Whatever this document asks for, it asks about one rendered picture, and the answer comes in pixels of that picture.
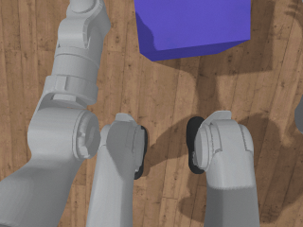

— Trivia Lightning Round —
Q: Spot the right robot thigh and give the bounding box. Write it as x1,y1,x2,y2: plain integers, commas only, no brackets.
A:
195,119,260,227

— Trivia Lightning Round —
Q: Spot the carton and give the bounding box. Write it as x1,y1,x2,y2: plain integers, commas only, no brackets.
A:
134,0,251,61

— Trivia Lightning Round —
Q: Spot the left robot upper arm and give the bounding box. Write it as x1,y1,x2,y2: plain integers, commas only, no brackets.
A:
0,106,101,227

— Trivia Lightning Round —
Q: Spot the left robot shin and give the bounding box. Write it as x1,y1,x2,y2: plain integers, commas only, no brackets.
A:
98,113,140,172

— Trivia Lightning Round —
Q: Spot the robot left forearm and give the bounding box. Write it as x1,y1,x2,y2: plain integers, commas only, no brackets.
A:
27,0,111,147

